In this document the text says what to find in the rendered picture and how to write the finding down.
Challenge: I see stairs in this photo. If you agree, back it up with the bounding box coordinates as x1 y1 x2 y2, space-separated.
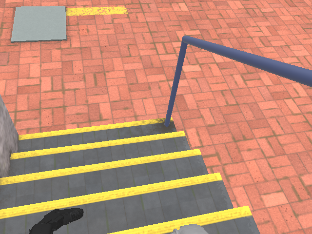
0 117 260 234

